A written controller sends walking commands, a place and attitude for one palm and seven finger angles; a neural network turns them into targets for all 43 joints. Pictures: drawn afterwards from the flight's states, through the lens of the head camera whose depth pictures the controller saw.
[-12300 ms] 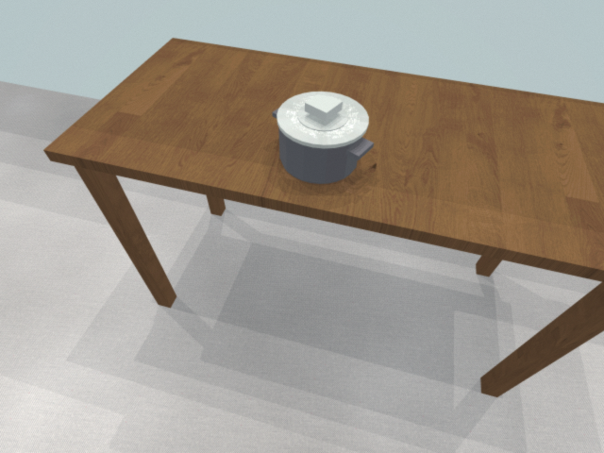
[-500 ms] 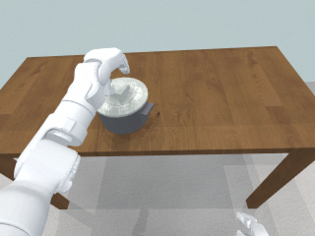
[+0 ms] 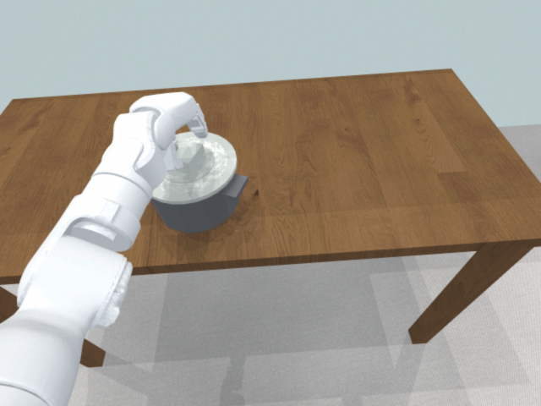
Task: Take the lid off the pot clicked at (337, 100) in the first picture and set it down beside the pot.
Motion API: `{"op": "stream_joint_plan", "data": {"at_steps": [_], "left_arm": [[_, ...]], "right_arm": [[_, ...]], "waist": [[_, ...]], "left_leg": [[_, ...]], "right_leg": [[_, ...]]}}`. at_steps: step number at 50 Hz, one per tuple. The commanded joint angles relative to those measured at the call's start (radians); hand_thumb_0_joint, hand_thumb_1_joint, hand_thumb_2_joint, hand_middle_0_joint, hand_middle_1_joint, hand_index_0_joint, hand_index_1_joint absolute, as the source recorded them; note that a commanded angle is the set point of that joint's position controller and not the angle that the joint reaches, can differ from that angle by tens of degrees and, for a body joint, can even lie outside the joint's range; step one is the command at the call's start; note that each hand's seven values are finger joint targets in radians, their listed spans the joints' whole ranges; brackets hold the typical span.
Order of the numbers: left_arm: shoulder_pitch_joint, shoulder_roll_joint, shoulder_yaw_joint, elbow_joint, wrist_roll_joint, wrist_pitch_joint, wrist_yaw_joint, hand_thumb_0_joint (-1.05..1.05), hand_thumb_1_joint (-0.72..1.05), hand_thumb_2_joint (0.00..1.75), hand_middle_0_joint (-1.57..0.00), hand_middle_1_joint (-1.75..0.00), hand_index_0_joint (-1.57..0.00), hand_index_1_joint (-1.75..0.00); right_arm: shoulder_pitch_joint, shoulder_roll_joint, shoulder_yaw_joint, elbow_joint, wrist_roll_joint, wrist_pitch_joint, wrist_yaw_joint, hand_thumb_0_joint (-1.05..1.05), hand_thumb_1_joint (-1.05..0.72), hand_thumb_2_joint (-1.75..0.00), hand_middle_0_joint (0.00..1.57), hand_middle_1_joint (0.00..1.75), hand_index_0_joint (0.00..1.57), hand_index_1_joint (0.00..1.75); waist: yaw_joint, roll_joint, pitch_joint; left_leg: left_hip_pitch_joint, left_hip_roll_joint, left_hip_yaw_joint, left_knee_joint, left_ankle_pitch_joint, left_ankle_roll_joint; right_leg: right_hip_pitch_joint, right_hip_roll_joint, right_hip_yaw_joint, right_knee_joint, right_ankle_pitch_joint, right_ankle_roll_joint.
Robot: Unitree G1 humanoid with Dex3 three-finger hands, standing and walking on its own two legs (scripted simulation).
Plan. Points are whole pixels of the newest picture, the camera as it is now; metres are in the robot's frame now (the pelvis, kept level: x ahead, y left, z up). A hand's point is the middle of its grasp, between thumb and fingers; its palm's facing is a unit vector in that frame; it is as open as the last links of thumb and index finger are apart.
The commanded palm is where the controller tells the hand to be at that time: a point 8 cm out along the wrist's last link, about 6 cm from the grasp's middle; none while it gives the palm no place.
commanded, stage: lower the open fingers around the knob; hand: left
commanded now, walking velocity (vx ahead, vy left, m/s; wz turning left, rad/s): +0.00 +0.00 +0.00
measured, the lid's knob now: (184, 154) +0.51 +0.13 +0.09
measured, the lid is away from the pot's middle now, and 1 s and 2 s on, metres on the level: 0.00 0.00 0.00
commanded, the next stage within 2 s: close the fingers and squeeze the knob in 0.48 s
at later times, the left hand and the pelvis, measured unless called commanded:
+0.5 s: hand (178, 156) +0.48 +0.13 +0.11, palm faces -0.37 -0.06 -0.93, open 10.2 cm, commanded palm +0.48 +0.13 +0.17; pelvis +0.01 +0.00 +0.00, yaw +0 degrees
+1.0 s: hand (176, 158) +0.48 +0.13 +0.11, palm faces -0.37 -0.06 -0.93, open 9.5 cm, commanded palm +0.48 +0.14 +0.17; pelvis +0.01 +0.00 +0.00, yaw +0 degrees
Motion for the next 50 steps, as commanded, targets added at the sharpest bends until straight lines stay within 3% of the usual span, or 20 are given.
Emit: {"op": "stream_joint_plan", "data": {"at_steps": [1, 3, 7, 10, 14, 15, 16, 18, 21, 23, 27, 29, 30, 33, 35, 36, 40, 42, 45, 50], "left_arm": [[-0.464, 0.189, 0.077, -0.155, 0.019, -0.007, 0.067, 0.0, -0.33, 1.51, -0.84, -0.08, -0.84, -0.08], [-0.476, 0.208, 0.083, -0.101, 0.018, 0.018, 0.079, 0.0, -0.33, 1.51, -0.84, -0.08, -0.84, -0.08], [-0.52, 0.151, 0.034, -0.108, 0.02, 0.029, 0.09, 0.0, -0.33, 1.51, -0.84, -0.08, -0.84, -0.08], [-0.527, 0.173, 0.061, -0.155, 0.012, 0.01, 0.085, 0.0, -0.33, 1.51, -0.84, -0.08, -0.84, -0.08], [-0.532, 0.132, 0.019, -0.086, 0.023, 0.017, 0.085, 0.0, -0.33, 1.51, -0.84, -0.08, -0.84, -0.08], [-0.547, 0.129, 0.028, -0.116, 0.01, 0.006, 0.086, 0.0, -0.33, 1.51, -0.84, -0.08, -0.84, -0.08], [-0.564, 0.192, 0.074, -0.13, 0.019, 0.001, 0.094, 0.0, -0.33, 1.51, -0.84, -0.08, -0.84, -0.08], [-0.576, 0.217, 0.091, -0.162, 0.023, -0.008, 0.105, 0.0, -0.33, 1.51, -0.84, -0.08, -0.84, -0.08], [-0.478, 0.132, 0.038, -0.07, 0.02, 0.0, 0.101, 0.0, -0.33, 1.51, -0.84, -0.08, -0.84, -0.08], [-0.497, 0.185, 0.075, -0.074, 0.021, 0.01, 0.106, 0.0, -0.33, 1.51, -0.84, -0.08, -0.84, -0.08], [-0.587, 0.157, 0.042, -0.191, 0.017, -0.009, 0.106, 0.0, -0.33, 1.51, -0.84, -0.08, -0.84, -0.08], [-0.513, 0.171, 0.061, -0.138, 0.032, -0.001, 0.11, 0.0, -0.33, 1.51, -0.84, -0.08, -0.84, -0.08], [-0.461, 0.143, 0.054, -0.099, 0.023, 0.001, 0.104, 0.0, -0.14, 1.05, -0.55, -0.6, -0.55, -0.6], [-0.452, 0.155, 0.05, -0.052, 0.019, 0.023, 0.103, 0.0, -0.11, 1.05, -0.55, -0.67, -0.55, -0.67], [-0.543, 0.169, 0.058, -0.152, 0.009, 0.01, 0.101, 0.0, -0.09, 1.05, -0.54, -0.71, -0.54, -0.71], [-0.61, 0.217, 0.08, -0.221, 0.016, -0.006, 0.108, 0.0, -0.08, 1.05, -0.54, -0.73, -0.54, -0.73], [-0.453, 0.221, 0.107, -0.079, 0.024, 0.009, 0.108, 0.0, -0.04, 1.05, -0.55, -0.79, -0.55, -0.79], [-0.436, 0.207, 0.089, -0.052, 0.024, 0.018, 0.105, 0.0, -0.02, 1.05, -0.55, -0.82, -0.55, -0.82], [-0.516, 0.15, 0.039, -0.157, 0.012, 0.003, 0.092, 0.0, 0.01, 1.04, -0.56, -0.86, -0.56, -0.86], [-0.523, 0.24, 0.105, -0.126, 0.013, -0.009, 0.097, 0.0, 0.07, 1.02, -0.58, -0.91, -0.58, -0.91]], "right_arm": [[-0.035, -0.111, -0.035, -0.118, -0.006, -0.03, 0.003, 0.0, -0.9, -0.9, 0.2, 0.3, 0.2, 0.3], [-0.031, -0.119, -0.032, -0.103, 0.003, -0.019, 0.002, 0.0, -0.9, -0.9, 0.2, 0.3, 0.2, 0.3], [-0.036, -0.116, -0.034, -0.1, 0.001, -0.021, 0.0, 0.0, -0.9, -0.9, 0.2, 0.3, 0.2, 0.3], [-0.031, -0.117, -0.039, -0.105, -0.006, -0.025, -0.001, 0.0, -0.9, -0.9, 0.2, 0.3, 0.2, 0.3], [-0.027, -0.115, -0.033, -0.087, -0.001, -0.01, -0.003, 0.0, -0.9, -0.9, 0.2, 0.3, 0.2, 0.3], [-0.024, -0.114, -0.036, -0.093, -0.005, -0.014, -0.004, 0.0, -0.9, -0.9, 0.2, 0.3, 0.2, 0.3], [-0.018, -0.116, -0.037, -0.091, -0.008, -0.017, -0.005, 0.0, -0.9, -0.9, 0.2, 0.3, 0.2, 0.3], [-0.021, -0.109, -0.032, -0.101, -0.009, -0.019, -0.007, 0.0, -0.9, -0.9, 0.2, 0.3, 0.2, 0.3], [-0.019, -0.105, -0.035, -0.093, -0.006, -0.012, -0.002, 0.0, -0.9, -0.9, 0.2, 0.3, 0.2, 0.3], [-0.014, -0.116, -0.035, -0.088, -0.003, -0.006, -0.001, 0.0, -0.9, -0.9, 0.2, 0.3, 0.2, 0.3], [-0.023, -0.105, -0.038, -0.102, -0.006, -0.016, -0.004, 0.0, -0.9, -0.9, 0.2, 0.3, 0.2, 0.3], [-0.018, -0.107, -0.037, -0.097, -0.007, -0.011, 0.0, 0.0, -0.9, -0.9, 0.2, 0.3, 0.2, 0.3], [-0.014, -0.105, -0.038, -0.098, -0.006, -0.008, 0.003, 0.0, -0.9, -0.9, 0.2, 0.3, 0.2, 0.3], [-0.026, -0.115, -0.03, -0.094, 0.001, 0.004, 0.003, 0.0, -0.9, -0.9, 0.2, 0.3, 0.2, 0.3], [-0.033, -0.111, -0.035, -0.104, -0.003, -0.003, -0.003, 0.0, -0.9, -0.9, 0.2, 0.3, 0.2, 0.3], [-0.029, -0.112, -0.036, -0.105, -0.003, -0.011, -0.007, 0.0, -0.9, -0.9, 0.2, 0.3, 0.2, 0.3], [-0.014, -0.112, -0.034, -0.095, -0.003, -0.007, -0.007, 0.0, -0.9, -0.9, 0.2, 0.3, 0.2, 0.3], [-0.026, -0.115, -0.029, -0.098, 0.0, -0.002, -0.006, 0.0, -0.9, -0.9, 0.2, 0.3, 0.2, 0.3], [-0.041, -0.108, -0.037, -0.114, 0.0, -0.007, -0.004, 0.0, -0.9, -0.9, 0.2, 0.3, 0.2, 0.3], [-0.015, -0.117, -0.036, -0.096, -0.003, -0.013, -0.019, 0.0, -0.9, -0.9, 0.2, 0.3, 0.2, 0.3]], "waist": [[0.021, -0.087, -0.38], [0.015, -0.117, -0.321], [0.001, -0.086, -0.366], [0.003, -0.084, -0.437], [-0.014, -0.09, -0.371], [-0.012, -0.085, -0.397], [-0.006, -0.084, -0.426], [0.002, -0.054, -0.475], [-0.006, -0.102, -0.41], [-0.002, -0.127, -0.387], [-0.011, -0.042, -0.466], [0.002, -0.039, -0.457], [0.003, -0.075, -0.432], [-0.001, -0.122, -0.364], [-0.004, -0.091, -0.42], [-0.008, -0.056, -0.472], [0.011, -0.098, -0.421], [0.01, -0.123, -0.39], [-0.005, -0.083, -0.418], [-0.006, -0.093, -0.414]], "left_leg": [[0.268, -0.015, -0.032, 0.003, 0.289, 0.051], [0.21, -0.015, -0.019, -0.012, 0.209, 0.05], [0.245, -0.016, -0.024, 0.001, 0.233, 0.05], [0.279, -0.013, -0.03, 0.02, 0.298, 0.054], [0.245, -0.013, -0.022, 0.018, 0.262, 0.049], [0.252, -0.014, -0.028, 0.024, 0.286, 0.053], [0.267, -0.013, -0.027, 0.029, 0.299, 0.054], [0.288, -0.015, -0.03, 0.03, 0.331, 0.053], [0.261, -0.01, -0.024, 0.041, 0.358, 0.054], [0.226, -0.01, -0.018, 0.028, 0.313, 0.053], [0.302, -0.012, -0.026, 0.043, 0.376, 0.056], [0.3, -0.008, -0.034, 0.044, 0.409, 0.051], [0.281, -0.007, -0.036, 0.049, 0.424, 0.052], [0.208, -0.014, -0.013, 0.024, 0.292, 0.051], [0.233, -0.018, -0.012, 0.031, 0.299, 0.058], [0.277, -0.016, -0.024, 0.034, 0.321, 0.058], [0.229, -0.014, -0.017, 0.033, 0.331, 0.056], [0.199, -0.014, -0.007, 0.022, 0.287, 0.053], [0.248, -0.014, -0.015, 0.037, 0.327, 0.059], [0.239, -0.018, -0.016, 0.027, 0.277, 0.063]], "right_leg": [[0.033, 0.052, -0.055, -0.045, 0.351, -0.049], [0.022, 0.053, -0.055, -0.054, 0.311, -0.045], [-0.002, 0.054, -0.054, -0.044, 0.315, -0.048], [0.023, 0.051, -0.05, -0.038, 0.366, -0.049], [-0.027, 0.056, -0.056, -0.034, 0.337, -0.047], [-0.018, 0.053, -0.054, -0.035, 0.352, -0.049], [0.004, 0.054, -0.049, -0.03, 0.374, -0.047], [0.03, 0.051, -0.045, -0.022, 0.4, -0.048], [-0.002, 0.055, -0.05, -0.027, 0.411, -0.044], [0.015, 0.056, -0.052, -0.03, 0.404, -0.044], [0.011, 0.052, -0.045, -0.024, 0.429, -0.045], [0.005, 0.054, -0.05, -0.017, 0.422, -0.047], [0.001, 0.056, -0.052, -0.022, 0.425, -0.048], [0.013, 0.056, -0.053, -0.032, 0.392, -0.043], [0.038, 0.049, -0.045, -0.035, 0.415, -0.045], [0.045, 0.051, -0.041, -0.03, 0.425, -0.045], [0.05, 0.052, -0.046, -0.03, 0.431, -0.047], [0.052, 0.052, -0.048, -0.031, 0.416, -0.042], [0.03, 0.049, -0.044, -0.036, 0.426, -0.045], [0.038, 0.052, -0.04, -0.048, 0.396, -0.044]]}}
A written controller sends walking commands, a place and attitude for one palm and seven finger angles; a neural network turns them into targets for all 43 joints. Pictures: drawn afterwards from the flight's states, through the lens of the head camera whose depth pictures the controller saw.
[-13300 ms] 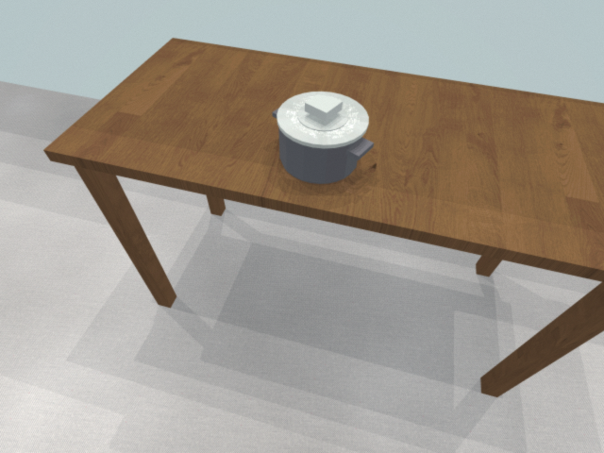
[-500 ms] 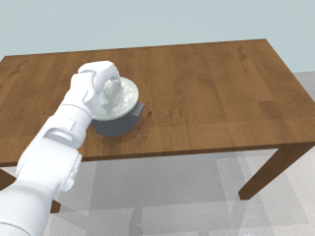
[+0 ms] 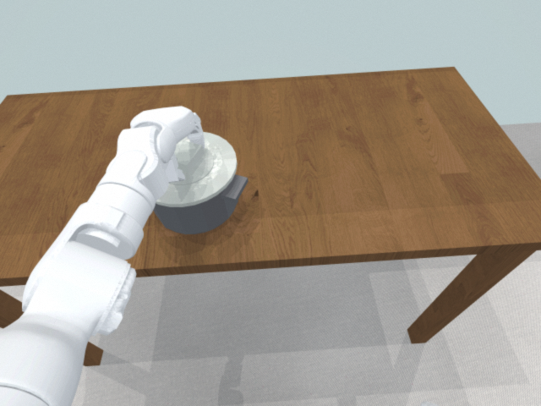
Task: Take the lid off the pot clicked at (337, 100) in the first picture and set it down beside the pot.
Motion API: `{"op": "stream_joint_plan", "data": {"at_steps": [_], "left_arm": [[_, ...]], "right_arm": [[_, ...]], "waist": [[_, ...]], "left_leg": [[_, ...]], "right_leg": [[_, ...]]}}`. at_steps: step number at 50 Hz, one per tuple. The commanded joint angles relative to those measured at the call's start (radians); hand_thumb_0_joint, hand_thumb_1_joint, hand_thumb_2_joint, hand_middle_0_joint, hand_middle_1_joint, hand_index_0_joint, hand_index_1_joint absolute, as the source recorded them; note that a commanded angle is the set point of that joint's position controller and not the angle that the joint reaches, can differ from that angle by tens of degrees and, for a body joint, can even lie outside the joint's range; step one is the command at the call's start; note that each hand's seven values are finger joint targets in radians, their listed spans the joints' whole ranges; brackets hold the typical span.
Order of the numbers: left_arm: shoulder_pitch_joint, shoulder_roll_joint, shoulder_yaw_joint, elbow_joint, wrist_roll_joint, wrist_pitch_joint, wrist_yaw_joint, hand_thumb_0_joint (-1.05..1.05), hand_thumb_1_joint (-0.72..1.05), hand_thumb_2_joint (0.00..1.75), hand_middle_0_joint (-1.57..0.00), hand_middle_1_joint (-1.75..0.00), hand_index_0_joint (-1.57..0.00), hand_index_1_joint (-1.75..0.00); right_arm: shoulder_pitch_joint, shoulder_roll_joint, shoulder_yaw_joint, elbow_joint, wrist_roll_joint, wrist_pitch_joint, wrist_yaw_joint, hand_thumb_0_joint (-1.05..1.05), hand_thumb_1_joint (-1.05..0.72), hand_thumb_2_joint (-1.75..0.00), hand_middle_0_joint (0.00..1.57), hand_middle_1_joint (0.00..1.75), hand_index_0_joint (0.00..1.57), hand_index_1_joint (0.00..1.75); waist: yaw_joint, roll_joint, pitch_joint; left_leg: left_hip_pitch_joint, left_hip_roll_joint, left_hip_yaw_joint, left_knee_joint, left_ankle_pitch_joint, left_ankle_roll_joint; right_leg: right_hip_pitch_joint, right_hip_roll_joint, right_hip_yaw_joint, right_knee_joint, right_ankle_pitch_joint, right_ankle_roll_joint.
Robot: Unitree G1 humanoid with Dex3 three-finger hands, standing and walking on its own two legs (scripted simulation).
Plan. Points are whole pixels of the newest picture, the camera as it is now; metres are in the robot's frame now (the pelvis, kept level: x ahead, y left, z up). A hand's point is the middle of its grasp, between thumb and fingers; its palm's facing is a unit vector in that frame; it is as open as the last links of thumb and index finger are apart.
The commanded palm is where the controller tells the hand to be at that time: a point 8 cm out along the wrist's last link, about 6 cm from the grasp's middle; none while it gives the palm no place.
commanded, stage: close the fingers and squeeze the knob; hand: left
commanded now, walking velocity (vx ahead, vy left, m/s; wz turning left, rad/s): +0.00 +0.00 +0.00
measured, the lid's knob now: (183, 155) +0.50 +0.13 +0.09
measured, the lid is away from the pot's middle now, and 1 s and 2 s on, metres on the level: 0.00 0.00 0.00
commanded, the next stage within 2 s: lift the lid straight up in 1.00 s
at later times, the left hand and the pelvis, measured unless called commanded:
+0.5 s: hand (172, 157) +0.47 +0.13 +0.12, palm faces -0.36 -0.05 -0.93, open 8.6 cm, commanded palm +0.47 +0.14 +0.18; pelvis +0.00 +0.01 +0.00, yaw +0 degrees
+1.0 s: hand (172, 157) +0.47 +0.14 +0.12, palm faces -0.36 -0.07 -0.93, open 8.6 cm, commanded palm +0.47 +0.14 +0.18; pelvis +0.00 +0.00 +0.00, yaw +0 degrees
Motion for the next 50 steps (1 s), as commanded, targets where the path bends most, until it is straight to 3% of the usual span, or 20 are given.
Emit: {"op": "stream_joint_plan", "data": {"at_steps": [1, 3, 5, 8, 9, 12, 15, 18, 20, 23, 26, 30, 33, 36, 39, 42, 45, 46, 48, 50], "left_arm": [[-0.546, 0.268, 0.106, -0.149, 0.023, -0.014, 0.046, 0.0, 0.08, 1.01, -0.58, -0.92, -0.58, -0.92], [-0.562, 0.212, 0.065, -0.178, 0.028, -0.017, 0.051, 0.0, 0.1, 1.0, -0.59, -0.94, -0.59, -0.94], [-0.537, 0.198, 0.068, -0.2, 0.028, -0.025, 0.053, 0.0, 0.13, 0.98, -0.61, -0.96, -0.61, -0.96], [-0.504, 0.189, 0.057, -0.106, 0.025, -0.001, 0.052, 0.0, 0.16, 0.96, -0.62, -0.98, -0.62, -0.98], [-0.518, 0.208, 0.069, -0.092, 0.022, 0.005, 0.053, 0.0, 0.18, 0.95, -0.63, -0.98, -0.63, -0.98], [-0.583, 0.244, 0.09, -0.137, 0.031, -0.003, 0.056, 0.0, 0.21, 0.93, -0.65, -1.0, -0.65, -1.0], [-0.57, 0.183, 0.051, -0.146, 0.032, -0.014, 0.048, 0.0, 0.26, 0.89, -0.67, -1.01, -0.67, -1.01], [-0.547, 0.242, 0.104, -0.16, 0.032, -0.022, 0.055, 0.0, 0.3, 0.86, -0.7, -1.02, -0.7, -1.02], [-0.534, 0.203, 0.083, -0.173, 0.017, -0.03, 0.049, 0.0, 0.29, 0.87, -0.7, -1.02, -0.69, -1.01], [-0.544, 0.152, 0.034, -0.158, 0.019, -0.017, 0.052, 0.0, 0.27, 0.92, -0.71, -1.02, -0.66, -0.99], [-0.553, 0.234, 0.098, -0.157, 0.022, -0.014, 0.06, 0.0, 0.29, 0.94, -0.74, -1.03, -0.65, -0.98], [-0.525, 0.168, 0.052, -0.163, 0.015, -0.014, 0.055, 0.0, 0.33, 0.96, -0.77, -1.05, -0.65, -0.98], [-0.565, 0.229, 0.09, -0.191, 0.025, -0.01, 0.064, 0.0, 0.36, 0.97, -0.79, -1.06, -0.66, -0.98], [-0.522, 0.19, 0.065, -0.166, 0.021, -0.01, 0.056, 0.0, 0.39, 0.98, -0.8, -1.06, -0.67, -0.98], [-0.534, 0.194, 0.065, -0.167, 0.021, -0.002, 0.058, 0.0, 0.42, 1.0, -0.82, -1.07, -0.68, -0.98], [-0.535, 0.248, 0.104, -0.178, 0.026, -0.007, 0.058, 0.0, 0.46, 1.01, -0.83, -1.08, -0.69, -0.99], [-0.537, 0.176, 0.053, -0.166, 0.015, -0.001, 0.049, 0.0, 0.49, 1.02, -0.85, -1.08, -0.71, -0.99], [-0.538, 0.184, 0.05, -0.146, 0.022, 0.002, 0.049, 0.0, 0.5, 1.02, -0.85, -1.09, -0.71, -0.99], [-0.561, 0.263, 0.107, -0.182, 0.034, -0.001, 0.056, 0.0, 0.52, 1.03, -0.86, -1.09, -0.72, -1.0], [-0.514, 0.231, 0.097, -0.145, 0.025, -0.006, 0.049, 0.0, 0.54, 1.04, -0.87, -1.1, -0.73, -1.0]], "right_arm": [[0.01, -0.132, -0.034, -0.097, -0.004, -0.032, -0.022, 0.0, -0.9, -0.9, 0.2, 0.3, 0.2, 0.3], [0.005, -0.123, -0.036, -0.1, -0.004, -0.037, -0.018, 0.0, -0.9, -0.9, 0.2, 0.3, 0.2, 0.3], [0.001, -0.122, -0.04, -0.108, -0.008, -0.041, -0.013, 0.0, -0.9, -0.9, 0.2, 0.3, 0.2, 0.3], [0.01, -0.129, -0.036, -0.094, -0.004, -0.028, -0.01, 0.0, -0.9, -0.9, 0.2, 0.3, 0.2, 0.3], [0.011, -0.134, -0.036, -0.09, -0.003, -0.027, -0.012, 0.0, -0.9, -0.9, 0.2, 0.3, 0.2, 0.3], [0.012, -0.134, -0.036, -0.095, -0.007, -0.035, -0.018, 0.0, -0.9, -0.9, 0.2, 0.3, 0.2, 0.3], [0.019, -0.128, -0.04, -0.097, -0.009, -0.039, -0.016, 0.0, -0.9, -0.9, 0.2, 0.3, 0.2, 0.3], [0.025, -0.131, -0.042, -0.097, -0.013, -0.04, -0.014, 0.0, -0.9, -0.9, 0.2, 0.3, 0.2, 0.3], [0.02, -0.129, -0.042, -0.105, -0.012, -0.04, -0.011, 0.0, -0.9, -0.9, 0.2, 0.3, 0.2, 0.3], [0.019, -0.126, -0.045, -0.095, -0.008, -0.038, -0.006, 0.0, -0.9, -0.9, 0.2, 0.3, 0.2, 0.3], [0.021, -0.135, -0.041, -0.092, -0.009, -0.037, -0.01, 0.0, -0.9, -0.9, 0.2, 0.3, 0.2, 0.3], [0.013, -0.127, -0.042, -0.097, -0.008, -0.04, -0.008, 0.0, -0.9, -0.9, 0.2, 0.3, 0.2, 0.3], [0.017, -0.129, -0.04, -0.094, -0.01, -0.041, -0.008, 0.0, -0.9, -0.9, 0.2, 0.3, 0.2, 0.3], [0.009, -0.126, -0.041, -0.098, -0.01, -0.04, -0.007, 0.0, -0.9, -0.9, 0.2, 0.3, 0.2, 0.3], [0.003, -0.124, -0.04, -0.098, -0.007, -0.04, -0.008, 0.0, -0.9, -0.9, 0.2, 0.3, 0.2, 0.3], [0.004, -0.129, -0.038, -0.1, -0.008, -0.038, -0.011, 0.0, -0.9, -0.9, 0.2, 0.3, 0.2, 0.3], [0.0, -0.125, -0.038, -0.102, -0.005, -0.033, -0.011, 0.0, -0.9, -0.9, 0.2, 0.3, 0.2, 0.3], [0.0, -0.13, -0.038, -0.097, -0.004, -0.031, -0.012, 0.0, -0.9, -0.9, 0.2, 0.3, 0.2, 0.3], [0.006, -0.133, -0.037, -0.099, -0.006, -0.033, -0.015, 0.0, -0.9, -0.9, 0.2, 0.3, 0.2, 0.3], [0.006, -0.128, -0.037, -0.104, -0.009, -0.034, -0.018, 0.0, -0.9, -0.9, 0.2, 0.3, 0.2, 0.3]], "waist": [[-0.011, -0.092, -0.377], [-0.01, -0.067, -0.389], [-0.001, -0.048, -0.416], [-0.011, -0.086, -0.35], [-0.013, -0.107, -0.342], [-0.011, -0.079, -0.4], [-0.017, -0.066, -0.407], [-0.003, -0.067, -0.43], [-0.003, -0.076, -0.43], [-0.016, -0.081, -0.37], [-0.006, -0.091, -0.39], [-0.009, -0.076, -0.396], [-0.002, -0.066, -0.419], [-0.005, -0.081, -0.408], [-0.007, -0.071, -0.388], [0.0, -0.076, -0.409], [-0.009, -0.086, -0.37], [-0.016, -0.088, -0.355], [-0.002, -0.071, -0.414], [-0.002, -0.089, -0.409]], "left_leg": [[0.26, -0.025, -0.013, -0.006, 0.272, 0.06], [0.281, -0.025, -0.015, -0.005, 0.285, 0.057], [0.308, -0.02, -0.023, 0.005, 0.339, 0.056], [0.26, -0.02, -0.014, -0.004, 0.278, 0.052], [0.24, -0.021, -0.012, -0.01, 0.247, 0.052], [0.271, -0.023, -0.017, -0.006, 0.272, 0.055], [0.294, -0.017, -0.026, 0.004, 0.326, 0.054], [0.309, -0.016, -0.024, 0.004, 0.337, 0.054], [0.303, -0.016, -0.027, 0.005, 0.372, 0.055], [0.307, -0.012, -0.027, 0.001, 0.333, 0.053], [0.287, -0.016, -0.022, -0.004, 0.315, 0.055], [0.296, -0.016, -0.023, 0.0, 0.336, 0.054], [0.308, -0.018, -0.026, -0.002, 0.332, 0.054], [0.304, -0.018, -0.021, 0.002, 0.337, 0.055], [0.3, -0.022, -0.018, 0.001, 0.318, 0.055], [0.292, -0.021, -0.016, -0.001, 0.327, 0.056], [0.268, -0.021, -0.013, -0.003, 0.317, 0.056], [0.27, -0.019, -0.011, -0.002, 0.296, 0.055], [0.289, -0.02, -0.015, -0.002, 0.314, 0.055], [0.274, -0.023, -0.012, 0.004, 0.326, 0.059]], "right_leg": [[0.055, 0.044, -0.039, -0.045, 0.386, -0.043], [0.04, 0.045, -0.044, -0.041, 0.379, -0.045], [0.034, 0.044, -0.045, -0.04, 0.394, -0.049], [0.016, 0.048, -0.05, -0.043, 0.359, -0.045], [0.022, 0.049, -0.048, -0.046, 0.346, -0.043], [0.04, 0.047, -0.043, -0.039, 0.367, -0.046], [0.01, 0.047, -0.048, -0.039, 0.373, -0.049], [0.037, 0.048, -0.046, -0.036, 0.391, -0.047], [0.041, 0.045, -0.047, -0.034, 0.412, -0.049], [-0.01, 0.052, -0.056, -0.043, 0.36, -0.045], [0.032, 0.05, -0.047, -0.039, 0.38, -0.047], [0.022, 0.047, -0.05, -0.042, 0.381, -0.048], [0.039, 0.05, -0.049, -0.035, 0.389, -0.048], [0.037, 0.049, -0.048, -0.04, 0.396, -0.046], [0.031, 0.049, -0.048, -0.043, 0.391, -0.047], [0.061, 0.047, -0.043, -0.041, 0.413, -0.046], [0.038, 0.047, -0.049, -0.046, 0.402, -0.047], [0.025, 0.049, -0.047, -0.046, 0.386, -0.045], [0.06, 0.047, -0.041, -0.039, 0.407, -0.047], [0.062, 0.045, -0.041, -0.043, 0.419, -0.047]]}}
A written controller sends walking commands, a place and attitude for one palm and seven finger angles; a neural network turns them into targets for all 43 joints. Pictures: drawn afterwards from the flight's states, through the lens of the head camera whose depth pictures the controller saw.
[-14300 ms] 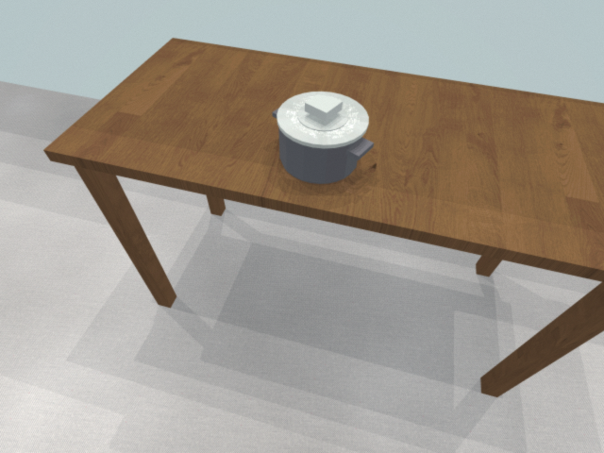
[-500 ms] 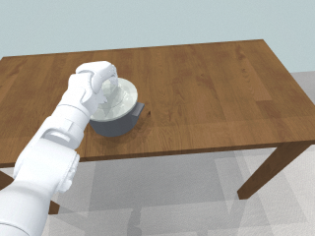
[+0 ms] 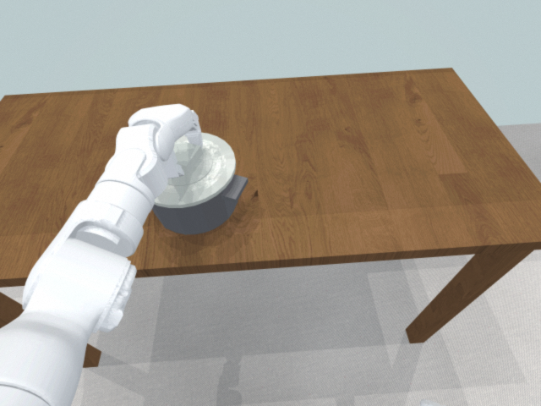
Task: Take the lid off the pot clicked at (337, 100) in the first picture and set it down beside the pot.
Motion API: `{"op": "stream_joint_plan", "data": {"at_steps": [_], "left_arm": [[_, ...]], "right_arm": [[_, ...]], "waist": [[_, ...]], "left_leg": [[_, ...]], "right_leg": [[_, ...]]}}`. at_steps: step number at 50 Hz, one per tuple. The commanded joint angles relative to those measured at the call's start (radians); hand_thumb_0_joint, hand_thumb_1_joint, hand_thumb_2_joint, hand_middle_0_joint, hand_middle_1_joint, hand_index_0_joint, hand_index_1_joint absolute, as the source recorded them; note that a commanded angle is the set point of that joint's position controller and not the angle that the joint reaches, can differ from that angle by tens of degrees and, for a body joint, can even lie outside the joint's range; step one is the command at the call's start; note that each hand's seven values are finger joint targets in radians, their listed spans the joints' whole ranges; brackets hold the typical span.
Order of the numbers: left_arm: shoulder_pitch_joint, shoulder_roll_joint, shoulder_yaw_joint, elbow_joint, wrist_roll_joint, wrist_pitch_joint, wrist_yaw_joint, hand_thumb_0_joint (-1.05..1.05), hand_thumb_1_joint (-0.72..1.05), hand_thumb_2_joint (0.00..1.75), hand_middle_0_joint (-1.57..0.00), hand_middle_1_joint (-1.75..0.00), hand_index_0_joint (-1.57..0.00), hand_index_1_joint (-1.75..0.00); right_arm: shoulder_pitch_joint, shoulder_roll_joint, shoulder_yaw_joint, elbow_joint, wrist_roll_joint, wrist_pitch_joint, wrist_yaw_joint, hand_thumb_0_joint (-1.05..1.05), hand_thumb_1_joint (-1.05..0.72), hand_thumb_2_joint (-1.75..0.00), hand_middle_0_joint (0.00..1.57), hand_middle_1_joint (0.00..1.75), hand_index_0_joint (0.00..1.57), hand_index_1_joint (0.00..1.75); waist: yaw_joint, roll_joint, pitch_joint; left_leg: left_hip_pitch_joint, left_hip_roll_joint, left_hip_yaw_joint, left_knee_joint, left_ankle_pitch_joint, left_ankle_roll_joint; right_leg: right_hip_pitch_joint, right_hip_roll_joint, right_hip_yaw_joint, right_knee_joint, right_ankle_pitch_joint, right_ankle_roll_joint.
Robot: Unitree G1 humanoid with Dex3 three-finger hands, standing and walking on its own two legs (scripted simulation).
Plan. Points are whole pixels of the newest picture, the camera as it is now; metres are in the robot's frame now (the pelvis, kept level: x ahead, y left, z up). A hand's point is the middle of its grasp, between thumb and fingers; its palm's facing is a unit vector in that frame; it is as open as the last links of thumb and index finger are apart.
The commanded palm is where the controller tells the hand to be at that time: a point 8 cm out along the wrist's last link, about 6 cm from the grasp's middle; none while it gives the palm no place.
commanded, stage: lift the lid straight up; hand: left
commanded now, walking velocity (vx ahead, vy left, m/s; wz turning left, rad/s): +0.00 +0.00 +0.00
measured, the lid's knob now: (181, 156) +0.50 +0.13 +0.09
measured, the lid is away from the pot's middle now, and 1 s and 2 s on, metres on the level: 0.00 0.00 0.02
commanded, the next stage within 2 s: none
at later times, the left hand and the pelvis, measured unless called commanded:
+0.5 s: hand (162, 145) +0.47 +0.14 +0.14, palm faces -0.32 -0.07 -0.94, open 8.6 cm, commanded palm +0.47 +0.15 +0.21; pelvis +0.00 +0.00 +0.00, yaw +0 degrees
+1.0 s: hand (158, 122) +0.47 +0.14 +0.18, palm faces -0.30 -0.07 -0.95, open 8.6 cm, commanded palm +0.46 +0.14 +0.25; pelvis -0.01 +0.00 +0.00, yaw +1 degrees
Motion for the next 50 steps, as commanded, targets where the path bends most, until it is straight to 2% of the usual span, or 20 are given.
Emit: {"op": "stream_joint_plan", "data": {"at_steps": [1, 4, 7, 10, 11, 14, 17, 20, 22, 25, 27, 31, 34, 36, 37, 40, 44, 47, 49, 50], "left_arm": [[-0.501, 0.219, 0.064, -0.14, 0.021, -0.001, 0.035, 0.0, 0.55, 1.04, -0.87, -1.1, -0.73, -1.0], [-0.54, 0.216, 0.054, -0.129, 0.025, 0.007, 0.037, 0.0, 0.56, 1.04, -0.88, -1.1, -0.74, -1.01], [-0.577, 0.241, 0.074, -0.208, 0.034, -0.013, 0.042, 0.0, 0.56, 1.05, -0.89, -1.11, -0.74, -1.01], [-0.593, 0.258, 0.097, -0.262, 0.019, -0.028, 0.041, 0.0, 0.56, 1.05, -0.89, -1.11, -0.75, -1.01], [-0.576, 0.3, 0.125, -0.242, 0.022, -0.025, 0.045, 0.0, 0.57, 1.05, -0.9, -1.11, -0.75, -1.01], [-0.599, 0.286, 0.105, -0.21, 0.02, -0.012, 0.047, 0.0, 0.57, 1.05, -0.9, -1.11, -0.75, -1.01], [-0.623, 0.295, 0.107, -0.236, 0.023, -0.014, 0.046, 0.0, 0.57, 1.05, -0.9, -1.11, -0.75, -1.01], [-0.659, 0.221, 0.047, -0.291, 0.014, -0.024, 0.033, 0.0, 0.57, 1.05, -0.9, -1.11, -0.75, -1.01], [-0.621, 0.274, 0.095, -0.267, 0.021, -0.012, 0.03, 0.0, 0.57, 1.05, -0.9, -1.11, -0.75, -1.01], [-0.58, 0.261, 0.096, -0.212, 0.008, 0.007, 0.009, 0.0, 0.57, 1.05, -0.9, -1.11, -0.75, -1.01], [-0.617, 0.25, 0.068, -0.2, 0.014, 0.021, 0.0, 0.0, 0.57, 1.05, -0.9, -1.11, -0.75, -1.01], [-0.714, 0.314, 0.107, -0.332, 0.018, -0.009, -0.01, 0.0, 0.57, 1.05, -0.9, -1.11, -0.75, -1.01], [-0.663, 0.258, 0.065, -0.241, 0.025, 0.01, -0.02, 0.0, 0.57, 1.05, -0.9, -1.11, -0.75, -1.01], [-0.643, 0.263, 0.075, -0.18, 0.022, 0.029, -0.027, 0.0, 0.57, 1.05, -0.9, -1.11, -0.75, -1.01], [-0.682, 0.274, 0.078, -0.205, 0.022, 0.034, -0.028, 0.0, 0.57, 1.05, -0.9, -1.11, -0.75, -1.01], [-0.757, 0.201, 0.02, -0.286, 0.01, 0.02, -0.038, 0.0, 0.57, 1.05, -0.9, -1.11, -0.75, -1.01], [-0.771, 0.286, 0.084, -0.297, 0.034, 0.015, -0.039, 0.0, 0.57, 1.05, -0.9, -1.11, -0.75, -1.01], [-0.735, 0.304, 0.101, -0.22, 0.032, 0.032, -0.045, 0.0, 0.57, 1.05, -0.9, -1.11, -0.75, -1.01], [-0.739, 0.233, 0.04, -0.171, 0.034, 0.054, -0.051, 0.0, 0.57, 1.05, -0.9, -1.11, -0.75, -1.01], [-0.753, 0.222, 0.041, -0.203, 0.025, 0.052, -0.053, 0.0, 0.57, 1.05, -0.9, -1.11, -0.75, -1.01]], "right_arm": [[0.012, -0.131, -0.038, -0.102, -0.006, -0.026, -0.016, 0.0, -0.9, -0.9, 0.2, 0.3, 0.2, 0.3], [0.018, -0.134, -0.039, -0.095, -0.003, -0.025, -0.019, 0.0, -0.9, -0.9, 0.2, 0.3, 0.2, 0.3], [0.016, -0.128, -0.042, -0.105, -0.008, -0.033, -0.019, 0.0, -0.9, -0.9, 0.2, 0.3, 0.2, 0.3], [0.021, -0.124, -0.045, -0.114, -0.013, -0.043, -0.019, 0.0, -0.9, -0.9, 0.2, 0.3, 0.2, 0.3], [0.019, -0.127, -0.044, -0.11, -0.012, -0.043, -0.02, 0.0, -0.9, -0.9, 0.2, 0.3, 0.2, 0.3], [0.019, -0.129, -0.04, -0.101, -0.005, -0.049, -0.025, 0.0, -0.9, -0.9, 0.2, 0.3, 0.2, 0.3], [0.015, -0.129, -0.041, -0.102, -0.005, -0.062, -0.026, 0.0, -0.9, -0.9, 0.2, 0.3, 0.2, 0.3], [0.013, -0.119, -0.043, -0.108, -0.007, -0.079, -0.022, 0.0, -0.9, -0.9, 0.2, 0.3, 0.2, 0.3], [0.023, -0.127, -0.045, -0.098, -0.01, -0.077, -0.014, 0.0, -0.9, -0.9, 0.2, 0.3, 0.2, 0.3], [0.018, -0.131, -0.045, -0.099, -0.008, -0.068, -0.011, 0.0, -0.9, -0.9, 0.2, 0.3, 0.2, 0.3], [0.005, -0.133, -0.038, -0.098, -0.004, -0.064, -0.013, 0.0, -0.9, -0.9, 0.2, 0.3, 0.2, 0.3], [0.003, -0.129, -0.04, -0.113, -0.01, -0.086, -0.019, 0.0, -0.9, -0.9, 0.2, 0.3, 0.2, 0.3], [0.009, -0.127, -0.038, -0.102, -0.008, -0.079, -0.014, 0.0, -0.9, -0.9, 0.2, 0.3, 0.2, 0.3], [0.012, -0.135, -0.036, -0.096, -0.007, -0.07, -0.013, 0.0, -0.9, -0.9, 0.2, 0.3, 0.2, 0.3], [0.006, -0.136, -0.034, -0.099, -0.005, -0.07, -0.013, 0.0, -0.9, -0.9, 0.2, 0.3, 0.2, 0.3], [-0.009, -0.125, -0.035, -0.116, -0.007, -0.088, -0.013, 0.0, -0.9, -0.9, 0.2, 0.3, 0.2, 0.3], [0.004, -0.126, -0.036, -0.113, -0.014, -0.098, -0.013, 0.0, -0.9, -0.9, 0.2, 0.3, 0.2, 0.3], [0.005, -0.132, -0.031, -0.106, -0.011, -0.088, -0.014, 0.0, -0.9, -0.9, 0.2, 0.3, 0.2, 0.3], [-0.005, -0.129, -0.028, -0.101, -0.005, -0.085, -0.011, 0.0, -0.9, -0.9, 0.2, 0.3, 0.2, 0.3], [-0.006, -0.133, -0.032, -0.106, -0.006, -0.088, -0.01, 0.0, -0.9, -0.9, 0.2, 0.3, 0.2, 0.3]], "waist": [[-0.009, -0.1, -0.368], [-0.019, -0.107, -0.348], [-0.008, -0.033, -0.441], [-0.003, -0.04, -0.474], [0.001, -0.047, -0.458], [-0.008, -0.08, -0.396], [-0.006, -0.062, -0.421], [-0.014, -0.003, -0.452], [-0.002, -0.016, -0.454], [0.0, -0.085, -0.41], [-0.008, -0.089, -0.375], [-0.002, -0.026, -0.477], [-0.006, -0.043, -0.406], [-0.005, -0.089, -0.347], [-0.005, -0.093, -0.361], [-0.013, -0.03, -0.41], [0.0, -0.02, -0.483], [0.004, -0.092, -0.42], [-0.004, -0.107, -0.353], [-0.004, -0.094, -0.363]], "left_leg": [[0.26, -0.021, -0.013, -0.001, 0.296, 0.053], [0.252, -0.021, -0.011, -0.004, 0.258, 0.054], [0.323, -0.018, -0.023, 0.006, 0.34, 0.052], [0.341, -0.017, -0.03, 0.014, 0.396, 0.056], [0.33, -0.017, -0.029, 0.01, 0.37, 0.056], [0.291, -0.022, -0.022, -0.009, 0.306, 0.057], [0.319, -0.022, -0.028, -0.01, 0.321, 0.057], [0.372, -0.021, -0.039, 0.001, 0.374, 0.055], [0.379, -0.018, -0.045, 0.005, 0.397, 0.051], [0.318, -0.024, -0.032, -0.003, 0.357, 0.055], [0.3, -0.028, -0.028, -0.018, 0.293, 0.054], [0.388, -0.024, -0.049, -0.002, 0.395, 0.055], [0.366, -0.023, -0.051, -0.014, 0.374, 0.048], [0.311, -0.024, -0.04, -0.022, 0.318, 0.049], [0.31, -0.027, -0.038, -0.03, 0.291, 0.048], [0.376, -0.026, -0.052, -0.019, 0.341, 0.047], [0.419, -0.025, -0.064, -0.015, 0.388, 0.044], [0.342, -0.029, -0.046, -0.031, 0.329, 0.049], [0.311, -0.03, -0.043, -0.041, 0.279, 0.045], [0.325, -0.027, -0.044, -0.039, 0.316, 0.047]], "right_leg": [[0.05, 0.047, -0.05, -0.039, 0.396, -0.047], [0.029, 0.05, -0.049, -0.046, 0.366, -0.046], [0.043, 0.047, -0.046, -0.031, 0.399, -0.052], [0.071, 0.047, -0.045, -0.034, 0.442, -0.051], [0.082, 0.048, -0.042, -0.036, 0.438, -0.049], [0.069, 0.05, -0.046, -0.049, 0.411, -0.047], [0.07, 0.049, -0.045, -0.046, 0.412, -0.048], [0.039, 0.048, -0.051, -0.045, 0.407, -0.051], [0.049, 0.051, -0.05, -0.04, 0.419, -0.051], [0.071, 0.047, -0.051, -0.048, 0.429, -0.05], [0.056, 0.048, -0.052, -0.055, 0.39, -0.047], [0.082, 0.045, -0.045, -0.043, 0.441, -0.05], [0.036, 0.05, -0.057, -0.052, 0.391, -0.051], [0.042, 0.05, -0.057, -0.06, 0.378, -0.051], [0.051, 0.048, -0.055, -0.06, 0.37, -0.05], [0.023, 0.046, -0.057, -0.057, 0.365, -0.056], [0.055, 0.048, -0.05, -0.048, 0.388, -0.055], [0.079, 0.046, -0.05, -0.059, 0.395, -0.052], [0.039, 0.048, -0.058, -0.065, 0.353, -0.052], [0.038, 0.045, -0.059, -0.066, 0.367, -0.056]]}}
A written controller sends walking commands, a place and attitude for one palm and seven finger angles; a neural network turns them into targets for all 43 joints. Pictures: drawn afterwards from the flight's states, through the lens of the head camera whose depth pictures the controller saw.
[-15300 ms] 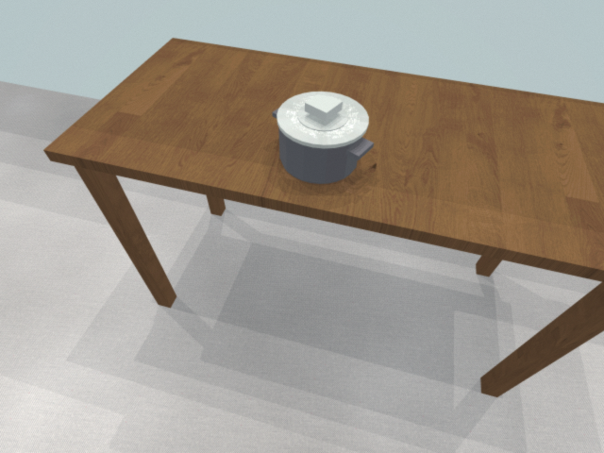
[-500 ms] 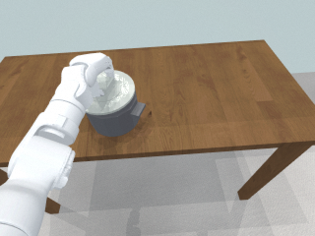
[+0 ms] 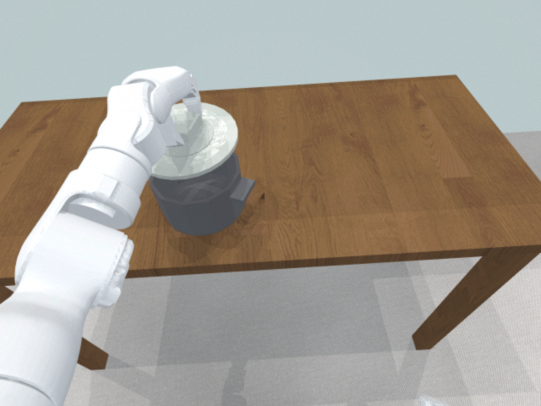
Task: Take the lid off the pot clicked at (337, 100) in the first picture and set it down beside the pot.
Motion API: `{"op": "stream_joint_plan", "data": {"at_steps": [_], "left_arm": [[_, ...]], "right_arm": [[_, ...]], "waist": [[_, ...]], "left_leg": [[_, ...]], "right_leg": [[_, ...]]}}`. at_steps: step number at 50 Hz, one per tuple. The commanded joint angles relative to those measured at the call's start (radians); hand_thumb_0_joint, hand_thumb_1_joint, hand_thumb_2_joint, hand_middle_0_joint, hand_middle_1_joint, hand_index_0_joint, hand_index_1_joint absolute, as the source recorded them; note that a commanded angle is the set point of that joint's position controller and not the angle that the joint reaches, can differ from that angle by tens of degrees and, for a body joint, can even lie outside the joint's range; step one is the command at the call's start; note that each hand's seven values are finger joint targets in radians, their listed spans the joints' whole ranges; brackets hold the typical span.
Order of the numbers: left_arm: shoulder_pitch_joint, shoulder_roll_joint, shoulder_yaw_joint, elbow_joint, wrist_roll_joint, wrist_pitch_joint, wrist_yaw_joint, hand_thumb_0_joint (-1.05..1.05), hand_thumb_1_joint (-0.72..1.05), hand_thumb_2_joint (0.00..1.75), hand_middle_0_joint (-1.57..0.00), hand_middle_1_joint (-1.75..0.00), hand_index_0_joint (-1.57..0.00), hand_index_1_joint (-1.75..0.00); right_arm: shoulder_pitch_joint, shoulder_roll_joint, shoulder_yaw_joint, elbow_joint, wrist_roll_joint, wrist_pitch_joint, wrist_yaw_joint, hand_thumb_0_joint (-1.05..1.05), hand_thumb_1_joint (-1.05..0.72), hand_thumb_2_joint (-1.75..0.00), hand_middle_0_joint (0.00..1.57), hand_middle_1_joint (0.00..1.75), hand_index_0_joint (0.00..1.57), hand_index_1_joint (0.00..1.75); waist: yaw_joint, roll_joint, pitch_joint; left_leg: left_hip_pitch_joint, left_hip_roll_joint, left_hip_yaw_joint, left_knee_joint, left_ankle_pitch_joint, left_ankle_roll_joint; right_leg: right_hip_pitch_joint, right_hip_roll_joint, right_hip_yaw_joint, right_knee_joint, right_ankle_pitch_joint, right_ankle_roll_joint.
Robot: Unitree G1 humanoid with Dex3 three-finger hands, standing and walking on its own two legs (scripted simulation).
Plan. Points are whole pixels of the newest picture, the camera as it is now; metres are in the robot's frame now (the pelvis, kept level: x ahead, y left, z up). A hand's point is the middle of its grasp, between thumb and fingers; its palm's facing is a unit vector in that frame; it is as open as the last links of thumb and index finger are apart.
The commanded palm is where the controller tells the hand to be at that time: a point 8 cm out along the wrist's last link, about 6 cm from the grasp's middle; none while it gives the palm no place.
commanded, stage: lift the lid straight up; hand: left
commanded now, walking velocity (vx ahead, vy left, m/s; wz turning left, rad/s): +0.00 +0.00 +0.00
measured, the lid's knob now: (180, 125) +0.51 +0.12 +0.16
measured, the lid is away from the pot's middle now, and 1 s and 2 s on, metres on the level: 0.00 0.02 0.11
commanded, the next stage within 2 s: move the lid sideways beside the pot in 1.10 s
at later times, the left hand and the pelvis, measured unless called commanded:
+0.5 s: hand (156, 100) +0.48 +0.14 +0.22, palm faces -0.27 -0.06 -0.96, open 8.6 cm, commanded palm +0.48 +0.14 +0.29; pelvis +0.00 +0.00 +0.00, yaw +0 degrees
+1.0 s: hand (146, 74) +0.49 +0.14 +0.26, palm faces -0.24 -0.09 -0.97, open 8.6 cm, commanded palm +0.48 +0.13 +0.32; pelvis +0.00 +0.00 +0.00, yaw +0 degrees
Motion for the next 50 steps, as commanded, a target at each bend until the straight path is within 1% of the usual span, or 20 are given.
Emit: {"op": "stream_joint_plan", "data": {"at_steps": [1, 6, 13, 14, 18, 21, 22, 25, 26, 28, 30, 31, 32, 38, 40, 41, 42, 45, 48, 50], "left_arm": [[-0.621, 0.206, 0.049, -0.176, 0.033, 0.025, 0.044, 0.0, 0.57, 1.05, -0.9, -1.11, -0.75, -1.01], [-0.687, 0.293, 0.105, -0.264, 0.04, 0.007, 0.024, 0.0, 0.57, 1.05, -0.9, -1.11, -0.75, -1.01], [-0.675, 0.246, 0.056, -0.115, 0.037, 0.044, -0.006, 0.0, 0.57, 1.05, -0.9, -1.11, -0.75, -1.01], [-0.69, 0.28, 0.076, -0.117, 0.035, 0.044, -0.009, 0.0, 0.57, 1.05, -0.9, -1.11, -0.75, -1.01], [-0.797, 0.273, 0.059, -0.254, 0.047, 0.01, -0.012, 0.0, 0.57, 1.05, -0.9, -1.11, -0.75, -1.01], [-0.765, 0.36, 0.132, -0.256, 0.06, 0.0, -0.012, 0.0, 0.57, 1.05, -0.9, -1.11, -0.75, -1.01], [-0.734, 0.291, 0.079, -0.188, 0.06, 0.012, -0.021, 0.0, 0.57, 1.05, -0.9, -1.11, -0.75, -1.01], [-0.709, 0.197, 0.014, -0.123, 0.036, 0.046, -0.04, 0.0, 0.57, 1.05, -0.9, -1.11, -0.75, -1.01], [-0.747, 0.281, 0.077, -0.172, 0.045, 0.046, -0.035, 0.0, 0.57, 1.05, -0.9, -1.11, -0.75, -1.01], [-0.773, 0.321, 0.104, -0.192, 0.051, 0.038, -0.041, 0.0, 0.57, 1.05, -0.9, -1.11, -0.75, -1.01], [-0.758, 0.248, 0.042, -0.19, 0.038, 0.037, -0.051, 0.0, 0.57, 1.05, -0.9, -1.11, -0.75, -1.01], [-0.799, 0.271, 0.056, -0.225, 0.056, 0.037, -0.049, 0.0, 0.57, 1.05, -0.9, -1.11, -0.75, -1.01], [-0.822, 0.241, 0.027, -0.232, 0.058, 0.037, -0.052, 0.0, 0.57, 1.05, -0.9, -1.11, -0.75, -1.01], [-0.84, 0.302, 0.079, -0.152, 0.06, 0.055, -0.054, 0.0, 0.57, 1.05, -0.9, -1.11, -0.75, -1.01], [-0.866, 0.278, 0.057, -0.22, 0.046, 0.044, -0.052, 0.0, 0.57, 1.05, -0.9, -1.11, -0.75, -1.01], [-0.888, 0.312, 0.085, -0.242, 0.067, 0.041, -0.049, 0.0, 0.57, 1.05, -0.9, -1.11, -0.75, -1.01], [-0.88, 0.259, 0.042, -0.217, 0.072, 0.044, -0.056, 0.0, 0.57, 1.05, -0.9, -1.11, -0.75, -1.01], [-0.781, 0.24, 0.039, -0.078, 0.066, 0.073, -0.063, 0.0, 0.57, 1.05, -0.9, -1.11, -0.75, -1.01], [-0.806, 0.311, 0.089, -0.079, 0.08, 0.081, -0.064, 0.0, 0.57, 1.05, -0.9, -1.11, -0.75, -1.01], [-0.838, 0.208, 0.009, -0.151, 0.052, 0.068, -0.068, 0.0, 0.57, 1.05, -0.9, -1.11, -0.75, -1.01]], "right_arm": [[-0.013, -0.131, -0.041, -0.109, -0.004, -0.033, -0.008, 0.0, -0.9, -0.9, 0.2, 0.3, 0.2, 0.3], [-0.018, -0.128, -0.04, -0.13, -0.01, -0.048, -0.014, 0.0, -0.9, -0.9, 0.2, 0.3, 0.2, 0.3], [-0.003, -0.139, -0.036, -0.107, 0.0, -0.041, -0.02, 0.0, -0.9, -0.9, 0.2, 0.3, 0.2, 0.3], [-0.004, -0.143, -0.034, -0.109, 0.001, -0.045, -0.022, 0.0, -0.9, -0.9, 0.2, 0.3, 0.2, 0.3], [-0.004, -0.131, -0.039, -0.125, -0.008, -0.069, -0.022, 0.0, -0.9, -0.9, 0.2, 0.3, 0.2, 0.3], [0.004, -0.136, -0.039, -0.125, -0.012, -0.069, -0.021, 0.0, -0.9, -0.9, 0.2, 0.3, 0.2, 0.3], [-0.006, -0.131, -0.038, -0.123, -0.007, -0.065, -0.021, 0.0, -0.9, -0.9, 0.2, 0.3, 0.2, 0.3], [0.0, -0.143, -0.041, -0.107, -0.001, -0.057, -0.013, 0.0, -0.9, -0.9, 0.2, 0.3, 0.2, 0.3], [0.003, -0.144, -0.041, -0.107, -0.005, -0.059, -0.011, 0.0, -0.9, -0.9, 0.2, 0.3, 0.2, 0.3], [-0.012, -0.14, -0.036, -0.121, -0.009, -0.065, -0.012, 0.0, -0.9, -0.9, 0.2, 0.3, 0.2, 0.3], [-0.008, -0.141, -0.038, -0.124, -0.005, -0.061, -0.012, 0.0, -0.9, -0.9, 0.2, 0.3, 0.2, 0.3], [-0.005, -0.136, -0.041, -0.119, -0.007, -0.062, -0.01, 0.0, -0.9, -0.9, 0.2, 0.3, 0.2, 0.3], [-0.015, -0.133, -0.038, -0.126, -0.006, -0.065, -0.01, 0.0, -0.9, -0.9, 0.2, 0.3, 0.2, 0.3], [0.006, -0.141, -0.036, -0.106, -0.009, -0.071, -0.016, 0.0, -0.9, -0.9, 0.2, 0.3, 0.2, 0.3], [-0.008, -0.141, -0.035, -0.121, -0.01, -0.079, -0.013, 0.0, -0.9, -0.9, 0.2, 0.3, 0.2, 0.3], [-0.002, -0.134, -0.037, -0.119, -0.014, -0.082, -0.01, 0.0, -0.9, -0.9, 0.2, 0.3, 0.2, 0.3], [-0.008, -0.128, -0.035, -0.122, -0.014, -0.081, -0.008, 0.0, -0.9, -0.9, 0.2, 0.3, 0.2, 0.3], [0.009, -0.145, -0.036, -0.101, -0.01, -0.065, -0.007, 0.0, -0.9, -0.9, 0.2, 0.3, 0.2, 0.3], [-0.002, -0.148, -0.031, -0.107, -0.013, -0.057, -0.008, 0.0, -0.9, -0.9, 0.2, 0.3, 0.2, 0.3], [-0.019, -0.142, -0.031, -0.121, -0.008, -0.059, -0.004, 0.0, -0.9, -0.9, 0.2, 0.3, 0.2, 0.3]], "waist": [[-0.005, -0.086, -0.37], [0.005, -0.055, -0.477], [-0.017, -0.139, -0.318], [-0.013, -0.144, -0.328], [-0.012, -0.044, -0.474], [0.004, -0.06, -0.5], [-0.005, -0.066, -0.453], [-0.018, -0.089, -0.335], [-0.006, -0.093, -0.378], [0.003, -0.066, -0.433], [-0.011, -0.07, -0.422], [-0.008, -0.073, -0.44], [-0.013, -0.044, -0.429], [-0.012, -0.108, -0.419], [-0.006, -0.04, -0.472], [0.0, -0.035, -0.506], [-0.005, -0.017, -0.488], [-0.014, -0.101, -0.369], [-0.003, -0.138, -0.393], [-0.013, -0.083, -0.419]], "left_leg": [[0.298, -0.013, -0.039, -0.004, 0.28, 0.038], [0.342, -0.019, -0.043, 0.005, 0.32, 0.045], [0.251, -0.024, -0.031, -0.022, 0.197, 0.049], [0.243, -0.026, -0.033, -0.024, 0.184, 0.05], [0.353, -0.025, -0.049, -0.001, 0.29, 0.048], [0.346, -0.022, -0.054, 0.005, 0.335, 0.046], [0.327, -0.027, -0.045, 0.001, 0.315, 0.048], [0.284, -0.024, -0.038, -0.012, 0.272, 0.046], [0.3, -0.021, -0.045, -0.009, 0.276, 0.045], [0.318, -0.028, -0.051, -0.004, 0.304, 0.047], [0.322, -0.025, -0.051, -0.002, 0.333, 0.046], [0.346, -0.018, -0.054, -0.001, 0.345, 0.043], [0.353, -0.022, -0.052, -0.002, 0.334, 0.043], [0.32, -0.024, -0.056, -0.013, 0.29, 0.045], [0.36, -0.024, -0.064, -0.002, 0.372, 0.041], [0.384, -0.018, -0.066, 0.004, 0.402, 0.038], [0.385, -0.021, -0.068, 0.006, 0.411, 0.037], [0.302, -0.02, -0.056, -0.012, 0.341, 0.04], [0.271, -0.024, -0.045, -0.018, 0.294, 0.043], [0.315, -0.02, -0.051, -0.012, 0.343, 0.039]], "right_leg": [[0.0, 0.061, -0.051, -0.038, 0.337, -0.061], [0.069, 0.053, -0.033, -0.033, 0.396, -0.059], [0.014, 0.061, -0.044, -0.065, 0.317, -0.054], [0.029, 0.06, -0.039, -0.065, 0.313, -0.053], [0.051, 0.058, -0.034, -0.044, 0.375, -0.059], [0.094, 0.056, -0.031, -0.038, 0.42, -0.06], [0.062, 0.058, -0.034, -0.044, 0.397, -0.06], [-0.003, 0.059, -0.05, -0.065, 0.35, -0.062], [0.031, 0.061, -0.045, -0.054, 0.364, -0.06], [0.062, 0.057, -0.038, -0.044, 0.394, -0.062], [0.047, 0.055, -0.041, -0.054, 0.401, -0.062], [0.044, 0.06, -0.042, -0.048, 0.396, -0.06], [0.023, 0.061, -0.042, -0.053, 0.376, -0.06], [0.039, 0.063, -0.045, -0.055, 0.364, -0.06], [0.045, 0.056, -0.042, -0.045, 0.402, -0.066], [0.052, 0.058, -0.039, -0.039, 0.409, -0.063], [0.03, 0.061, -0.042, -0.043, 0.399, -0.064], [0.004, 0.062, -0.053, -0.066, 0.365, -0.065], [0.047, 0.058, -0.046, -0.055, 0.373, -0.061], [0.022, 0.054, -0.048, -0.055, 0.376, -0.064]]}}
